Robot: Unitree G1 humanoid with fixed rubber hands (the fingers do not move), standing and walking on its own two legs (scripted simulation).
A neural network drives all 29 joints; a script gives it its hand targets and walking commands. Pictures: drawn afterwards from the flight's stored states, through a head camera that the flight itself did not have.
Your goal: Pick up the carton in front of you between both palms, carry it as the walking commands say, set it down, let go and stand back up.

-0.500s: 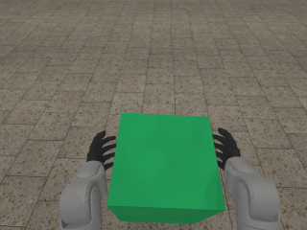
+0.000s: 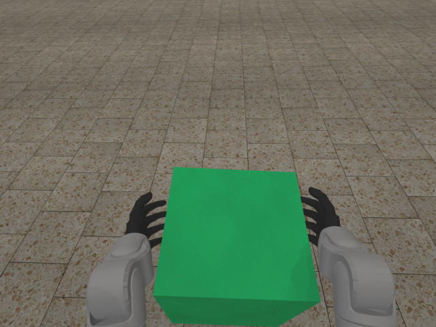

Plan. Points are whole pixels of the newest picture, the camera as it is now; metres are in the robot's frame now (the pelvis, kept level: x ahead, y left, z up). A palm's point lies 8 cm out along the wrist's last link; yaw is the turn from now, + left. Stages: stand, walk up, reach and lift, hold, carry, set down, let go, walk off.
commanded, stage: carry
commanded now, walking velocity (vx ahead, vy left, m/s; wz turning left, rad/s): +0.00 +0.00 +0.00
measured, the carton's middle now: (229, 253) +0.25 +0.00 +0.01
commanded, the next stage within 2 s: hold in 0.86 s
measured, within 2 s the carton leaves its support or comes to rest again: neither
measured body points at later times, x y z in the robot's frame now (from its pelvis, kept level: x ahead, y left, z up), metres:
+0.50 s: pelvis -0.04 +0.00 +0.00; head -0.05 +0.00 +0.45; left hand +0.24 +0.14 +0.04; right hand +0.24 -0.16 +0.04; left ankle +0.04 +0.11 -0.73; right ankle -0.10 -0.10 -0.73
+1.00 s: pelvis -0.04 -0.01 +0.01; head -0.04 +0.00 +0.46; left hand +0.25 +0.13 +0.03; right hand +0.25 -0.17 +0.03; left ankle +0.03 +0.12 -0.73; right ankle -0.10 -0.11 -0.73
